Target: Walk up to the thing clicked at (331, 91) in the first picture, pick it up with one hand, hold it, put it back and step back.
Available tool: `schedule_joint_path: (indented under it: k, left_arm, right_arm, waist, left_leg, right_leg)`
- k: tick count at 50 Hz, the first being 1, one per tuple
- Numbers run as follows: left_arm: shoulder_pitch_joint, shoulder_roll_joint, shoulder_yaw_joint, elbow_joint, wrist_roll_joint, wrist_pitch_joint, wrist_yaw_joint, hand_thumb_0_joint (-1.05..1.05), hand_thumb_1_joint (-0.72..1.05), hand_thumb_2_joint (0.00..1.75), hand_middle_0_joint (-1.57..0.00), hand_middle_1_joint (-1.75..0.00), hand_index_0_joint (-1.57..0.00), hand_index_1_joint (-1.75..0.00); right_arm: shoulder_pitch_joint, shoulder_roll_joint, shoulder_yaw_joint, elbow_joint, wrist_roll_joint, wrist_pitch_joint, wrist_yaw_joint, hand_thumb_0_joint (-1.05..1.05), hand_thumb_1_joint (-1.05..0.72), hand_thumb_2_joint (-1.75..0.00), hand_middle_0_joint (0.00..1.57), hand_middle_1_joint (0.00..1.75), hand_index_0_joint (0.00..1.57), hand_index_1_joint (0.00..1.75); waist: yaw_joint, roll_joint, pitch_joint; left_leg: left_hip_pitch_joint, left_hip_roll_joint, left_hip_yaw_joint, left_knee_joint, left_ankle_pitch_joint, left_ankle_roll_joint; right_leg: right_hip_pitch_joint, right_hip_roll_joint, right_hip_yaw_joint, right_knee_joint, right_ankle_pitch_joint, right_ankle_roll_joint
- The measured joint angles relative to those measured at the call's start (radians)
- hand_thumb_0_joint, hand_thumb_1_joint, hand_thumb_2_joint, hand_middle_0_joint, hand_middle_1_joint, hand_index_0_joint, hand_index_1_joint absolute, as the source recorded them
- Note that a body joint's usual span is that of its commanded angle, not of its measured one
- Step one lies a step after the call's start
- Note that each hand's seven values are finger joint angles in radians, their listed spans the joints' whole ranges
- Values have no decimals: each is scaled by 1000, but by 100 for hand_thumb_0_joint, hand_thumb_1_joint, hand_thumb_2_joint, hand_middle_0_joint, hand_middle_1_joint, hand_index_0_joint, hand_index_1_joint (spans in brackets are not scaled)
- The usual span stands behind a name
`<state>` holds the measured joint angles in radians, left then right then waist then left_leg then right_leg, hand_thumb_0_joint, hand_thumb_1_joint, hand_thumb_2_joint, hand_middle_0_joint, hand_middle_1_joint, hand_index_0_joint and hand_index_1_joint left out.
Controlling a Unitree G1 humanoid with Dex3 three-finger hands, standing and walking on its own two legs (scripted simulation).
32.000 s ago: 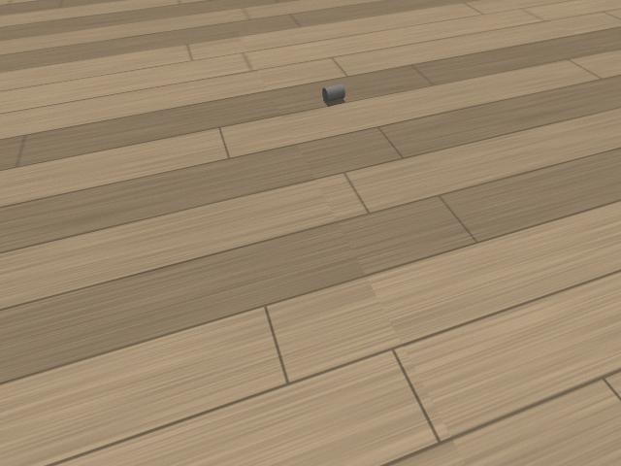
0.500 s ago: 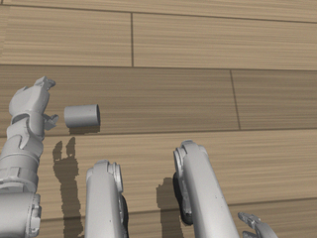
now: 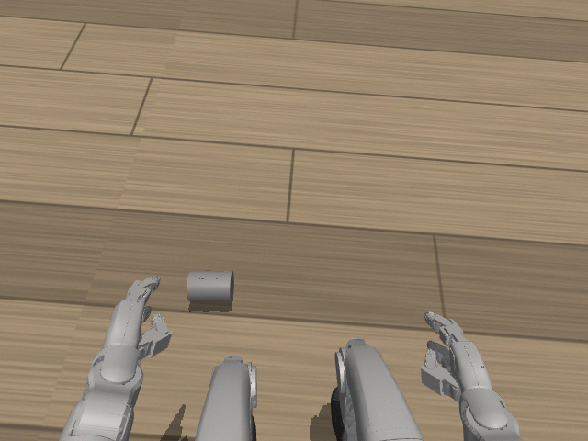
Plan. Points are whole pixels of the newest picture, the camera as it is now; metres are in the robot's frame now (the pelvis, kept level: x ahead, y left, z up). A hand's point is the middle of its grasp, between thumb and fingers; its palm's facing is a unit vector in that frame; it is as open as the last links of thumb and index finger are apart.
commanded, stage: home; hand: left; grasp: from above
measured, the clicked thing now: (211, 286) +0.51 +0.20 -0.56
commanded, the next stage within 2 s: none
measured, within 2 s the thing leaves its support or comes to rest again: neither
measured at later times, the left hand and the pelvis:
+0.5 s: hand (120, 370) +0.22 +0.18 +0.07, palm faces +0.08 -0.97 -0.22, open 7.4 cm; pelvis +0.05 -0.01 +0.12, yaw +1 degrees
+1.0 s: hand (114, 378) +0.21 +0.18 +0.07, palm faces +0.06 -0.98 -0.21, open 7.4 cm; pelvis +0.05 +0.00 +0.12, yaw +1 degrees
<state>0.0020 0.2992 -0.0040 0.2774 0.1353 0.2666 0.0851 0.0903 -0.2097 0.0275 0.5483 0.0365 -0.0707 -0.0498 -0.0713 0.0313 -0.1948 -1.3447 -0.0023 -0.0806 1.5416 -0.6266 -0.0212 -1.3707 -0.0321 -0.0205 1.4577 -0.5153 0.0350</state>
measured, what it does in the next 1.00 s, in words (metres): rises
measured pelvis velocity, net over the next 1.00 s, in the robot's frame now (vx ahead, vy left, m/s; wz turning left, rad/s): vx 0.05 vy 0.00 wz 0.02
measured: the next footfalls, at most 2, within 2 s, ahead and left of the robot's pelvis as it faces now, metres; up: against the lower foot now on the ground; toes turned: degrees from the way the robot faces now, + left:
none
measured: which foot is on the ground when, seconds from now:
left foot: down 0.00-1.00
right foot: down 0.00-1.00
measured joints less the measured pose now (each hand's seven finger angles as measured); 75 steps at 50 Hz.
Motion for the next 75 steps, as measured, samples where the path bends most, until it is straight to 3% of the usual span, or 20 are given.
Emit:
schedule_joint_path:
  k: [9,17,27,38,75]
  left_arm:
    - [194,-66,35,-149,-142,98,9,1,90,89,-20,-30,-20,-30]
    - [381,-84,49,-312,-201,158,-10,1,90,89,-20,-30,-20,-30]
    - [514,-78,44,-415,-198,183,-53,1,90,89,-20,-30,-20,-30]
    - [491,-77,37,-397,-182,188,-73,1,90,89,-20,-30,-20,-30]
    - [494,-68,35,-412,-180,189,-71,1,90,89,-20,-30,-20,-29]
  right_arm:
    - [114,8,23,3,4,-40,-78,1,-90,-90,20,30,21,30]
    - [206,-11,14,-13,0,-81,-126,1,-90,-90,20,30,21,30]
    - [202,-19,-3,-29,-16,-137,-141,1,-90,-90,20,30,21,30]
    - [166,-9,6,-23,-27,-179,-131,1,-90,-90,20,30,21,30]
    - [192,-12,0,6,-29,-184,-134,2,-90,-90,20,30,21,30]
  waist:
    - [-3,5,20]
    - [2,15,23]
    - [23,25,9]
    - [38,10,33]
    - [33,13,35]
  left_leg:
    - [298,20,-3,-245,49,-9]
    - [534,34,0,-440,93,-9]
    - [669,33,0,-534,112,-4]
    - [684,27,-3,-534,116,-1]
    - [682,31,5,-530,111,-1]
  right_leg:
    - [298,13,-14,-238,41,-13]
    - [537,22,-20,-433,83,-17]
    - [677,19,-24,-528,99,-13]
    - [696,14,-27,-532,102,-10]
    - [689,19,-18,-526,101,-10]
